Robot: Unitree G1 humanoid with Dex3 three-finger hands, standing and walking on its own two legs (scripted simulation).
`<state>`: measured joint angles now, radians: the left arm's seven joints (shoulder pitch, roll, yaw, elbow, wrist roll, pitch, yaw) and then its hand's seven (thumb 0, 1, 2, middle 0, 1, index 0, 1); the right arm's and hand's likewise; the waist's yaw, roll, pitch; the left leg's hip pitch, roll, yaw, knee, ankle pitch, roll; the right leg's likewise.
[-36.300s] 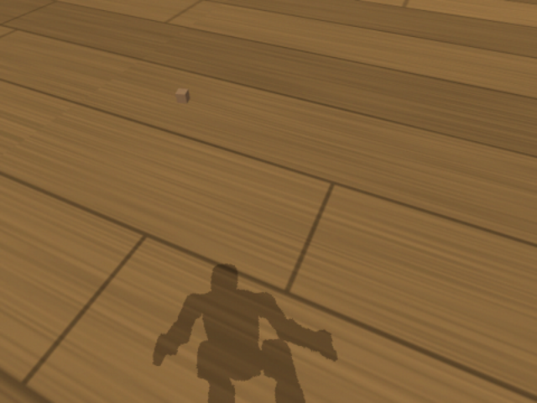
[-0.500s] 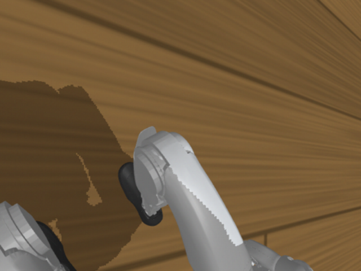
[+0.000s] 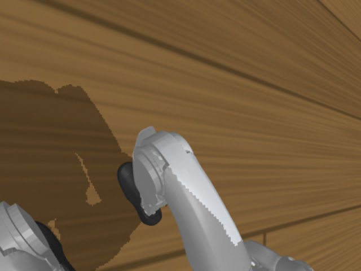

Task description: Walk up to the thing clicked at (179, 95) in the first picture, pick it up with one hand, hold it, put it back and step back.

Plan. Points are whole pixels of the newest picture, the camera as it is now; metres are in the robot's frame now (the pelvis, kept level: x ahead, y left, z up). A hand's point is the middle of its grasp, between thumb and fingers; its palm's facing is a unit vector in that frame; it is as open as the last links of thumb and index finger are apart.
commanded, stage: close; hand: left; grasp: from above
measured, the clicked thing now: out of the picture +0.45 +0.37 -0.29
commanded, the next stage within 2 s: none
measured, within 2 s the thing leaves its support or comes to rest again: neither
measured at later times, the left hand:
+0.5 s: hand out of the picture +0.43 +0.35 -0.26, palm faces +0.02 -0.47 -0.88, open 11.4 cm
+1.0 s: hand out of the picture +0.43 +0.35 -0.26, palm faces +0.03 -0.47 -0.88, open 10.6 cm
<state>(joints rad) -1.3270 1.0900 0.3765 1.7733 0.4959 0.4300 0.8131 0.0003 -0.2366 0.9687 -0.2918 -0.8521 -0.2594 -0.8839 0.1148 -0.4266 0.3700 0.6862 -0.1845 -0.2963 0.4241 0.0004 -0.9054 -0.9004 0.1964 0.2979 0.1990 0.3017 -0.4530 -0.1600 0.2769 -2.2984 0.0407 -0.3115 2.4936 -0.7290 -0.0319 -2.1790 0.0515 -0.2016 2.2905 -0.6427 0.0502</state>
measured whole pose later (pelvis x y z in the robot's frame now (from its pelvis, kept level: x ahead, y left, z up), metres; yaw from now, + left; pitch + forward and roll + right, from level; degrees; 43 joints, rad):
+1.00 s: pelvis +0.00 +0.00 +0.00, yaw +0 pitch +28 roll -16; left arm -1.32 1.09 0.38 1.77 0.49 0.43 0.82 0.00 -0.05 0.92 -0.43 -0.80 -0.40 -0.83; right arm 0.12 -0.43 0.37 0.68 -0.18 -0.29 0.43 0.00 -0.90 -0.90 0.20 0.30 0.20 0.30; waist -0.46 -0.16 0.28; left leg -2.30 0.04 -0.31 2.50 -0.73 -0.03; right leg -2.18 0.05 -0.20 2.29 -0.64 0.05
